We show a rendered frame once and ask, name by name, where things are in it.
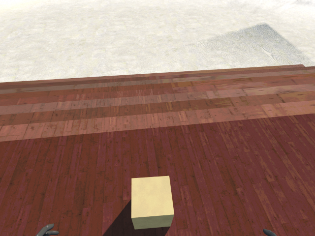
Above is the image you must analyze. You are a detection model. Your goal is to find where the carton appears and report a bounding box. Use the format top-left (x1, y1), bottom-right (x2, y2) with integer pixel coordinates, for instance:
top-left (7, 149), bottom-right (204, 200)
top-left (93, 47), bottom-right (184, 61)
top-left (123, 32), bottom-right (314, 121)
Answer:
top-left (131, 176), bottom-right (174, 230)

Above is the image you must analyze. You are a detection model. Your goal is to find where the robot left hand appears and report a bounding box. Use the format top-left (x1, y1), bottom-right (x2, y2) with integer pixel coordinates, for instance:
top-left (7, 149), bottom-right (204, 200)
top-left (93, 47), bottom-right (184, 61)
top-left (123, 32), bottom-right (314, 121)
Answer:
top-left (36, 224), bottom-right (59, 236)

